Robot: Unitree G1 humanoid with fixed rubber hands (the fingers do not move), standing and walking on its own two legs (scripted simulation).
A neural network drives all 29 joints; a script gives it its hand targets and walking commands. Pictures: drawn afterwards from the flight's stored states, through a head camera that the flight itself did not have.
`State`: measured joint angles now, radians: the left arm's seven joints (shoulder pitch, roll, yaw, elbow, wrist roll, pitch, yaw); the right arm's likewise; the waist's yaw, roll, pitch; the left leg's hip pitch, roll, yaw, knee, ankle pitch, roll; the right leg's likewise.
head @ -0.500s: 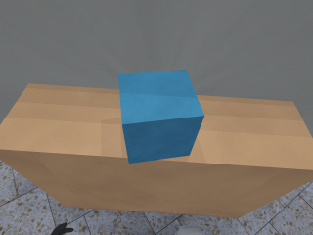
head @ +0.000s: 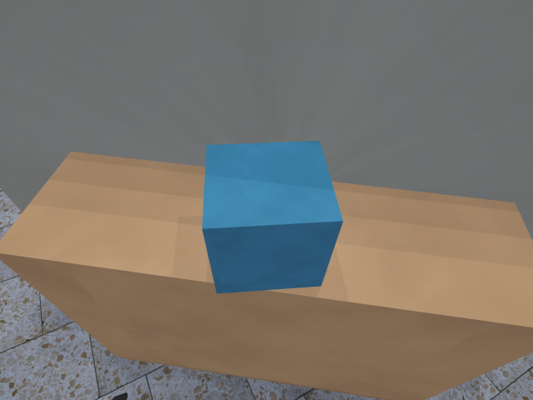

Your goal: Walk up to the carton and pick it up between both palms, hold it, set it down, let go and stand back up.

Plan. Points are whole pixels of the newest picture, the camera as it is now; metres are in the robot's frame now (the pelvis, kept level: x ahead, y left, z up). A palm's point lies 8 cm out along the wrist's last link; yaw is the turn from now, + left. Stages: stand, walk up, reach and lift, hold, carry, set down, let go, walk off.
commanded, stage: walk up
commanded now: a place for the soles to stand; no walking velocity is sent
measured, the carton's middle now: (266, 219) +0.39 +0.00 +0.04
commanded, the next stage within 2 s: reach and lift in 0.96 s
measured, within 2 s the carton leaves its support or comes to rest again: neither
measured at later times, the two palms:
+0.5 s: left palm out of the picture +0.10 +0.25 -0.10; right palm out of the picture +0.08 -0.27 -0.10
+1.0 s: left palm out of the picture +0.06 +0.27 -0.11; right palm out of the picture +0.10 -0.25 -0.10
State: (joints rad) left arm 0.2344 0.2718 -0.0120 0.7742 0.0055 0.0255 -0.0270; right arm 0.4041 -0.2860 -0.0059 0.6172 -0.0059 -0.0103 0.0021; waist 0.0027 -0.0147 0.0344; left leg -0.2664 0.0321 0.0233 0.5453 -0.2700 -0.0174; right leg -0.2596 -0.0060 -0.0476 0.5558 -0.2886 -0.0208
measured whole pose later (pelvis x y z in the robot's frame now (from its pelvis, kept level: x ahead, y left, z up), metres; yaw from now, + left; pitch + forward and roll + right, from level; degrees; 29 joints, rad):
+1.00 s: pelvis +0.00 +0.00 +0.00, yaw +6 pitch -1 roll +0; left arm 0.25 0.30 -0.02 0.72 -0.01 0.07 -0.01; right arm 0.32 -0.27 -0.02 0.72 -0.04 -0.03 0.01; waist 0.01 -0.01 0.03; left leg -0.30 0.00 -0.06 0.58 -0.27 -0.02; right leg -0.24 -0.04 -0.14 0.56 -0.31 -0.02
